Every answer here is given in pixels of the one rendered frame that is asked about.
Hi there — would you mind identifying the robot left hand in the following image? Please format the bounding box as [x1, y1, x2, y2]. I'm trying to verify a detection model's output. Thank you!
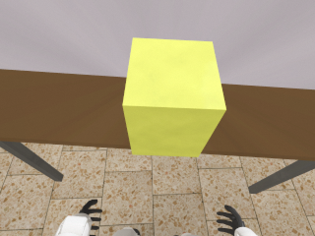
[79, 199, 102, 236]

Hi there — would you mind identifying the robot right hand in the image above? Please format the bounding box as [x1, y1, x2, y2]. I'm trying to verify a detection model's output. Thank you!
[217, 205, 246, 236]

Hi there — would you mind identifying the robot left forearm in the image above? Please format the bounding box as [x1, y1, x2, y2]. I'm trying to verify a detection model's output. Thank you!
[54, 212, 93, 236]

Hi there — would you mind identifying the carton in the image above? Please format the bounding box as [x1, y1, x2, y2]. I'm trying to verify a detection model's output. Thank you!
[122, 37, 226, 157]

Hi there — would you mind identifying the table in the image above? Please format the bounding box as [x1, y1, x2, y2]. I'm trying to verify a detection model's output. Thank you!
[0, 69, 315, 194]

